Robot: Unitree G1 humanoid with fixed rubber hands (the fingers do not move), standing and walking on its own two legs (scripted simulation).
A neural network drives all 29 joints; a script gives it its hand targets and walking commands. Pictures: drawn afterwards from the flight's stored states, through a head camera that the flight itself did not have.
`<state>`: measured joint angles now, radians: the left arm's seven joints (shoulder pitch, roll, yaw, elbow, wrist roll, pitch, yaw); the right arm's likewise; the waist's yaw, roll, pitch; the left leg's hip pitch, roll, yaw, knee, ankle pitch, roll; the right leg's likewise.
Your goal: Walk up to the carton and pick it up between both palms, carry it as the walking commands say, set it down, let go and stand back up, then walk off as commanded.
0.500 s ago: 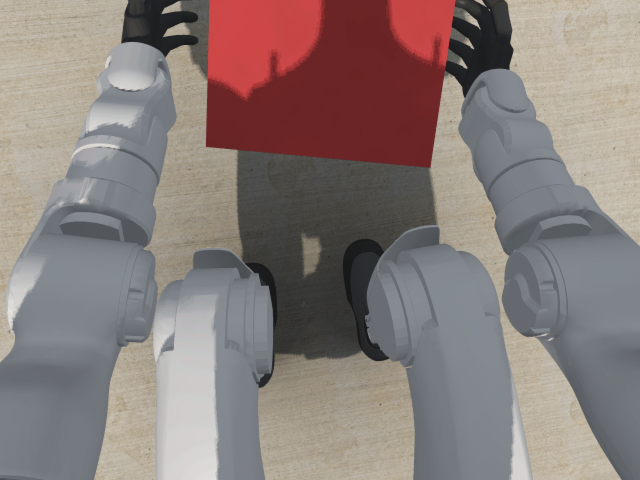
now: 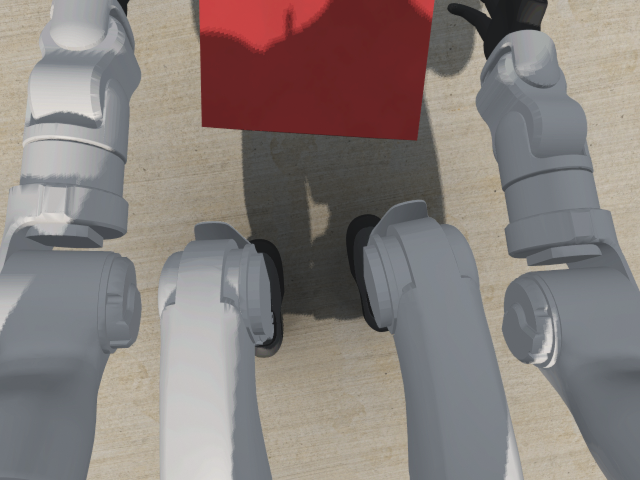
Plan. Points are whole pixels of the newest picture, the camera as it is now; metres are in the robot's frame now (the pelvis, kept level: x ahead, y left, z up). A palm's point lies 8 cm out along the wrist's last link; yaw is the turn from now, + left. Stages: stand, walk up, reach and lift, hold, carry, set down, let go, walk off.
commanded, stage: set down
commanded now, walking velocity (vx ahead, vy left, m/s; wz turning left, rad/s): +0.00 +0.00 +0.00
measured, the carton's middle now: (312, 38) +0.52 -0.02 -0.29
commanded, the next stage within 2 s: let go in 1.04 s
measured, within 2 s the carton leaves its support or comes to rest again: neither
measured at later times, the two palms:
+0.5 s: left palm out of the picture +0.55 +0.17 -0.01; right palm out of the picture +0.49 -0.20 -0.01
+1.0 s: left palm out of the picture +0.55 +0.18 +0.12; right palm out of the picture +0.49 -0.20 +0.12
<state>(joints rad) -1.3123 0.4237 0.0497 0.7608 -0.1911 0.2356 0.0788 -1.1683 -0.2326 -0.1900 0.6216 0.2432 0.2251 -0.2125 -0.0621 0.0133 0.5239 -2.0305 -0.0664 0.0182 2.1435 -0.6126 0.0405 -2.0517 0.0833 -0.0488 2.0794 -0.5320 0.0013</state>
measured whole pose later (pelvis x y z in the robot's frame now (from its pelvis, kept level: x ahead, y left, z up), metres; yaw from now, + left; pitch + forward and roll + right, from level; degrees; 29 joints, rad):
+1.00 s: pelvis +0.01 +0.01 +0.25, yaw +2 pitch +24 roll -2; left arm -1.25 0.39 0.13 0.77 -0.09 0.29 0.01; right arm -1.07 -0.21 -0.29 0.56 0.12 0.29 -0.13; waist -0.09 0.03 0.49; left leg -1.26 -0.09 -0.04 1.21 -0.36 0.04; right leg -1.25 0.07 0.01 1.15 -0.31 0.01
